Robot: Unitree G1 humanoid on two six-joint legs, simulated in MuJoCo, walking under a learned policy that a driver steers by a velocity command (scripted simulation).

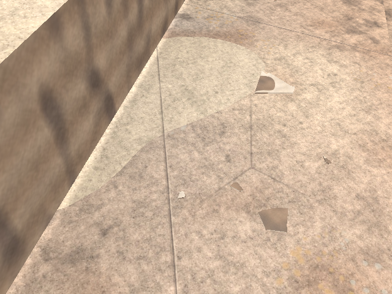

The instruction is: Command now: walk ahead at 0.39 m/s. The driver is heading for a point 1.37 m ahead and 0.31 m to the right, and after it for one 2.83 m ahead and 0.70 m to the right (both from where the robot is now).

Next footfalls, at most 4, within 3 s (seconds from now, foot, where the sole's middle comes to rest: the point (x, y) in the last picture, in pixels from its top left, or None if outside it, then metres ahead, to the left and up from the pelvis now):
0.40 right None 0.35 -0.06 -0.76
0.98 left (165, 255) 0.64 0.11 -0.76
1.52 right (215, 189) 0.93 -0.07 -0.76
2.08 left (207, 130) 1.27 -0.05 -0.76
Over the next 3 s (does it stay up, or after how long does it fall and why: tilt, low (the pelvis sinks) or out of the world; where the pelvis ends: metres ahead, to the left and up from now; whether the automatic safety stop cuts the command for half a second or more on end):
stays up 1.12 -0.10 0.01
